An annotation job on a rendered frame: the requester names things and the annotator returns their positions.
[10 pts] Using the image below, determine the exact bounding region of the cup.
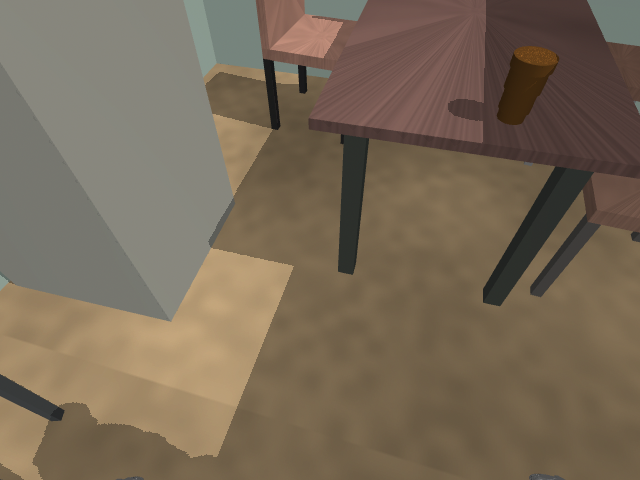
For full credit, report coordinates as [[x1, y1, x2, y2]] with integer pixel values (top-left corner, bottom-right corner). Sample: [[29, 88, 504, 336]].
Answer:
[[497, 46, 559, 125]]

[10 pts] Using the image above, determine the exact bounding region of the chair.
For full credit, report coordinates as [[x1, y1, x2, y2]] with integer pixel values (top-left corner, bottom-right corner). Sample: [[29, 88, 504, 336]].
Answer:
[[524, 42, 640, 166], [256, 0, 357, 144], [530, 172, 640, 297]]

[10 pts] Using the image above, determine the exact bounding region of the table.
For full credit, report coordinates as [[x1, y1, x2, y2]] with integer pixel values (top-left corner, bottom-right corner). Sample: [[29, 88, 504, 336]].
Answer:
[[308, 0, 640, 306]]

